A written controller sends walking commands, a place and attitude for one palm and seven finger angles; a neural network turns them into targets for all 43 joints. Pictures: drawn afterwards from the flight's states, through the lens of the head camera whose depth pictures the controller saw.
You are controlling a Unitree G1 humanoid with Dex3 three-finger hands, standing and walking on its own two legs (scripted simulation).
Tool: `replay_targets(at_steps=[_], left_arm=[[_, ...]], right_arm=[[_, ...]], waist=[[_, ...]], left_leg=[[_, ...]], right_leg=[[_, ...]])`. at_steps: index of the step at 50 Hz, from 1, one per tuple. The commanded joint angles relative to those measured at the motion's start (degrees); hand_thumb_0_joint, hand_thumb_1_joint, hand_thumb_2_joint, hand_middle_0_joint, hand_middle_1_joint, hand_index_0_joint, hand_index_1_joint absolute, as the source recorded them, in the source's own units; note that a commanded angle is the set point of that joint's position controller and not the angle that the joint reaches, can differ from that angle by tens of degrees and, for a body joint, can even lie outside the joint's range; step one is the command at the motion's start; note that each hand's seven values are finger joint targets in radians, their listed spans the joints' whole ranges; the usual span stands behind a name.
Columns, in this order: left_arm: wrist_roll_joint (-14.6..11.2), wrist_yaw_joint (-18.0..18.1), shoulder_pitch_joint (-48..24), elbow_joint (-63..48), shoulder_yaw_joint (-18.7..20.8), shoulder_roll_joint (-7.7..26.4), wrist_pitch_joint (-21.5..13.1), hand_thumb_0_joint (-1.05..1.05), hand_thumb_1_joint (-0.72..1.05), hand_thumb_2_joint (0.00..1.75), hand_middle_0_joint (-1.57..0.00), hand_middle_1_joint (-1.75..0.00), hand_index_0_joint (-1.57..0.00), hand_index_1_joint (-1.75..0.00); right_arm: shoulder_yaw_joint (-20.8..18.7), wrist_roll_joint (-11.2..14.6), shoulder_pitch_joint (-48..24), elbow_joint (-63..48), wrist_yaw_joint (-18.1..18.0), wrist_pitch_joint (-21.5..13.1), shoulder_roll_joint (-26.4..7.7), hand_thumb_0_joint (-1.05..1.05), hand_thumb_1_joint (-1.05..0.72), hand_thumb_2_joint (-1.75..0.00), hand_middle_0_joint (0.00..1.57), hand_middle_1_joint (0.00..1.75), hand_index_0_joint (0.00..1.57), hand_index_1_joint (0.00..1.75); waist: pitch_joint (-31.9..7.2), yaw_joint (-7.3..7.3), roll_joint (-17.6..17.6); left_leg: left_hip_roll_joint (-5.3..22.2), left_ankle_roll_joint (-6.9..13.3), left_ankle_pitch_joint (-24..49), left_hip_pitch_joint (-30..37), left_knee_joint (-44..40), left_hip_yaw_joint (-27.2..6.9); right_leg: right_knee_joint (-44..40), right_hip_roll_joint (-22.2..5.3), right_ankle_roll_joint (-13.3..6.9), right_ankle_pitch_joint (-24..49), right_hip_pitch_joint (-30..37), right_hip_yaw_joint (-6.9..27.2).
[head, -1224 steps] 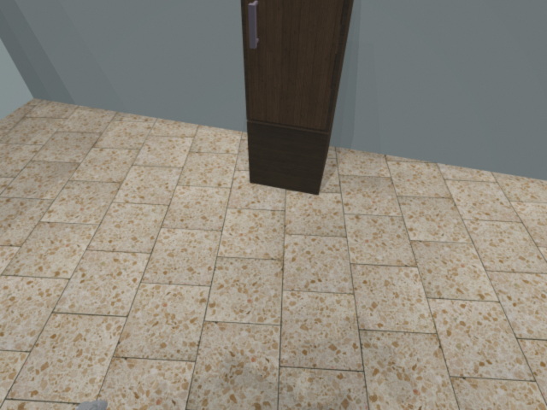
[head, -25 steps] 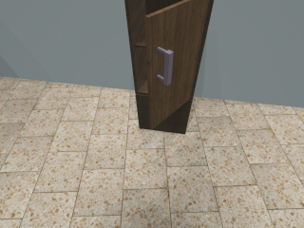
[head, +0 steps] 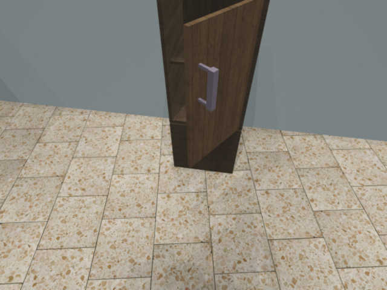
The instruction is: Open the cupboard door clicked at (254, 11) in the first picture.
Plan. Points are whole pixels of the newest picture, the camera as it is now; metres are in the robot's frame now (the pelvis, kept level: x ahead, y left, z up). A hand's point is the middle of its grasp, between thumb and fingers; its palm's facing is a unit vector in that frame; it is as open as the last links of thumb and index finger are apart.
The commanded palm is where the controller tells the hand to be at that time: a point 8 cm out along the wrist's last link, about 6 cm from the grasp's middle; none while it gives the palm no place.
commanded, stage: look to check the result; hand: left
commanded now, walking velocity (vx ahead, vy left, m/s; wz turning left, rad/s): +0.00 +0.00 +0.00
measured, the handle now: (206, 87) +0.67 -0.01 +0.06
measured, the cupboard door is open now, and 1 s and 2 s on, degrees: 54 54 54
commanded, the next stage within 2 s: walk to a spot facing it in 0.54 s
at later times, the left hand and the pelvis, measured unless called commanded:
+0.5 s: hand out of the picture +0.08 +0.23 -0.16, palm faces -0.01 -0.95 -0.32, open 7.4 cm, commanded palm none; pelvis +0.01 +0.00 +0.00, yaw +0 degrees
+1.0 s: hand out of the picture +0.10 +0.20 -0.18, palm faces -0.12 -0.96 -0.27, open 7.4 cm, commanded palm none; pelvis +0.01 -0.01 -0.01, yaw -8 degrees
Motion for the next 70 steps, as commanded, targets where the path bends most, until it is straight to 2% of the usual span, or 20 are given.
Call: replay_targets(at_steps=[1,22,26,34,38,44,47,49,50,52,53,54,55,56,57,58,60,63,66,70], left_arm=[[-0.1,0.7,-0.1,-2.7,1.8,10.4,-1.3,0.00,0.90,0.90,-0.20,-0.30,-0.20,-0.30],[-0.1,0.3,-6.0,-3.1,1.7,16.2,-1.8,0.00,0.90,0.90,-0.20,-0.30,-0.20,-0.30],[-0.2,0.3,-6.2,-3.3,1.7,17.1,-2.1,0.00,0.90,0.90,-0.20,-0.30,-0.20,-0.30],[-0.2,0.2,-7.4,-3.5,1.8,18.0,-2.1,0.00,0.90,0.90,-0.20,-0.30,-0.20,-0.30],[-0.2,0.4,-4.3,-3.9,1.4,12.4,0.0,0.00,0.90,0.90,-0.20,-0.30,-0.20,-0.30],[0.3,-0.2,-3.2,-9.0,2.9,12.5,1.6,0.00,0.90,0.90,-0.20,-0.30,-0.20,-0.30],[0.3,-0.7,-2.7,-11.2,3.2,10.9,2.0,0.00,0.90,0.90,-0.20,-0.30,-0.20,-0.30],[0.3,-1.1,-2.9,-12.6,3.5,9.3,2.6,0.00,0.90,0.90,-0.20,-0.30,-0.20,-0.30],[0.3,-1.3,-3.0,-13.3,3.7,8.8,2.8,0.00,0.90,0.90,-0.20,-0.30,-0.20,-0.30],[0.3,-1.6,1.7,-12.8,4.1,7.7,2.5,0.00,0.90,0.90,-0.20,-0.30,-0.20,-0.30],[0.5,-1.6,5.7,-11.8,4.6,8.5,2.0,0.00,0.90,0.90,-0.20,-0.30,-0.20,-0.30],[1.3,-0.8,8.0,-11.5,5.8,14.3,1.1,0.00,0.90,0.90,-0.20,-0.30,-0.20,-0.30],[0.6,-0.2,9.1,-11.3,6.1,17.0,1.1,0.00,0.90,0.90,-0.20,-0.30,-0.20,-0.30],[0.5,0.6,8.0,-11.9,6.4,15.8,1.3,0.00,0.90,0.90,-0.20,-0.30,-0.20,-0.30],[0.7,0.9,4.5,-12.7,6.1,14.0,1.3,0.00,0.90,0.90,-0.20,-0.30,-0.20,-0.30],[0.6,1.1,2.7,-13.4,5.8,12.5,1.1,0.00,0.90,0.90,-0.20,-0.30,-0.20,-0.30],[0.5,1.1,3.0,-13.7,5.7,11.3,0.7,0.00,0.90,0.90,-0.20,-0.30,-0.20,-0.30],[0.6,1.0,4.5,-13.2,5.9,11.5,0.7,0.00,0.90,0.90,-0.20,-0.30,-0.20,-0.30],[0.7,0.8,6.1,-12.8,6.1,11.5,0.8,0.00,0.90,0.90,-0.20,-0.30,-0.20,-0.30],[0.9,0.7,6.1,-13.5,6.5,12.0,1.0,0.00,0.90,0.90,-0.20,-0.30,-0.20,-0.30]], right_arm=[[-1.6,0.1,0.6,-2.3,-0.3,-1.1,-8.7,0.00,-0.90,-0.90,0.20,0.30,0.20,0.30],[-1.8,0.1,-5.7,-2.7,0.4,-1.2,-14.9,0.00,-0.90,-0.90,0.20,0.30,0.20,0.30],[-1.8,0.2,-6.6,-3.1,0.4,-1.4,-15.9,0.00,-0.90,-0.90,0.20,0.30,0.20,0.30],[-1.8,0.1,-7.9,-3.3,0.4,-1.4,-17.0,0.00,-0.90,-0.90,0.20,0.30,0.20,0.30],[-1.2,0.0,-3.5,-3.5,-0.1,-0.2,-10.6,0.00,-0.90,-0.90,0.20,0.30,0.20,0.30],[-3.3,0.0,-2.3,-8.4,-0.9,0.7,-12.4,0.00,-0.90,-0.90,0.20,0.30,0.20,0.30],[-4.2,-0.3,-2.1,-10.1,-1.2,0.7,-13.3,0.00,-0.90,-0.90,0.20,0.30,0.20,0.30],[-4.4,-0.6,-2.6,-11.1,-1.2,0.3,-13.3,0.00,-0.90,-0.90,0.20,0.30,0.20,0.30],[-4.4,-0.8,-3.1,-11.5,-1.2,0.2,-13.0,0.00,-0.90,-0.90,0.20,0.30,0.20,0.30],[-4.5,-0.8,-5.8,-12.7,-1.3,0.2,-12.7,0.00,-0.90,-0.90,0.20,0.30,0.20,0.30],[-4.6,-0.4,-7.1,-13.3,-1.3,0.5,-12.5,0.00,-0.90,-0.90,0.20,0.30,0.20,0.30],[-4.5,0.5,-6.5,-14.6,-1.0,0.9,-8.8,0.00,-0.90,-0.90,0.20,0.30,0.20,0.30],[-4.3,0.9,-7.4,-15.6,-0.6,1.4,-8.1,0.00,-0.90,-0.90,0.20,0.30,0.20,0.30],[-4.5,0.7,-7.9,-15.4,-0.6,1.9,-7.8,0.00,-0.90,-0.90,0.20,0.30,0.20,0.30],[-4.5,0.7,-8.7,-14.9,-0.7,1.8,-7.5,0.00,-0.90,-0.90,0.20,0.30,0.20,0.30],[-4.3,0.6,-8.1,-14.9,-0.5,1.7,-6.9,0.00,-0.90,-0.90,0.20,0.30,0.20,0.30],[-4.1,0.6,-7.6,-14.4,-0.4,1.7,-5.4,0.00,-0.90,-0.90,0.20,0.30,0.20,0.30],[-4.0,0.7,-7.8,-14.6,-0.4,1.7,-4.5,0.00,-0.90,-0.90,0.20,0.30,0.20,0.30],[-4.2,0.9,-9.3,-15.5,-0.5,1.5,-4.7,0.00,-0.90,-0.90,0.20,0.30,0.20,0.30],[-4.1,1.2,-11.1,-16.9,-0.8,1.1,-4.9,0.00,-0.90,-0.90,0.20,0.30,0.20,0.30]], waist=[[0.7,0.59,0.2],[-1.3,0.30,-0.7],[-3.8,0.45,-0.9],[-3.6,0.27,0.1],[-3.7,-0.10,-0.9],[-3.1,-0.23,0.5],[-2.7,0.18,5.9],[-1.3,0.62,11.1],[-0.6,0.80,11.3],[-2.0,3.75,6.5],[-2.2,5.58,2.0],[-3.3,5.48,-15.8],[-2.6,6.23,-17.1],[-2.2,5.34,-11.4],[-0.7,3.77,-9.7],[-1.7,2.66,-8.8],[-4.7,2.20,-5.9],[-5.9,2.75,-6.9],[-5.4,3.43,-8.2],[-5.5,3.70,-8.6]], left_leg=[[5.4,2.1,1.3,-0.9,-5.1,-5.3],[6.0,1.6,4.3,2.2,-6.6,-5.6],[6.3,1.6,7.4,3.8,-6.3,-5.3],[6.6,1.2,8.8,4.8,-6.4,-4.8],[7.2,0.2,7.9,4.6,-2.2,-1.2],[10.4,1.9,5.3,4.1,0.5,-0.7],[15.9,5.1,5.1,3.5,-2.3,-4.8],[22.1,9.7,12.2,1.7,-5.1,-7.7],[22.9,10.4,14.9,0.3,-4.3,-6.6],[20.2,7.2,17.0,-2.6,2.8,-0.9],[15.4,3.6,12.1,-5.5,10.9,2.9],[5.6,-1.5,-7.7,-15.1,25.0,9.0],[0.9,-2.5,-26.2,-19.6,37.1,4.6],[2.4,-2.1,-23.9,-21.0,42.7,-0.8],[3.4,-2.2,-20.3,-23.2,44.9,-2.6],[3.9,-2.6,-17.1,-23.2,44.7,-2.9],[3.3,-3.2,-13.9,-21.3,42.0,-2.0],[2.2,-3.5,-12.8,-19.9,36.3,-1.0],[1.5,-3.5,-12.7,-20.2,33.4,-1.3],[0.7,-3.0,-14.2,-18.2,27.2,-2.1]], right_leg=[[-6.1,-6.6,-2.0,-0.9,-1.4,6.5],[-7.7,-7.6,-1.7,2.7,0.8,7.0],[-7.1,-7.7,-1.6,7.6,2.6,6.8],[-7.0,-7.9,-1.7,10.9,2.8,7.4],[-3.0,-7.5,-1.2,15.4,0.2,9.1],[4.7,-4.5,-1.2,15.2,-6.5,10.0],[14.4,-1.1,-0.2,6.5,-10.8,6.8],[26.3,-0.3,0.8,-15.6,-13.2,2.2],[27.8,-1.9,0.7,-18.8,-12.7,2.3],[18.7,-2.8,0.4,-12.5,-5.3,1.0],[8.1,-2.9,0.0,-1.2,-0.6,2.4],[-3.7,-14.4,-3.8,13.6,4.4,22.1],[-7.3,-22.1,-10.3,21.1,3.0,32.5],[-6.8,-20.7,-12.1,15.1,1.2,32.5],[-5.2,-18.1,-12.7,14.0,0.8,31.3],[-4.1,-16.4,-12.2,14.9,1.4,27.9],[-2.7,-13.7,-10.7,19.5,2.9,24.1],[-2.6,-11.8,-9.8,20.9,5.0,23.2],[-2.7,-11.2,-9.3,21.1,6.0,25.2],[-2.3,-11.2,-10.3,21.9,5.3,28.6]])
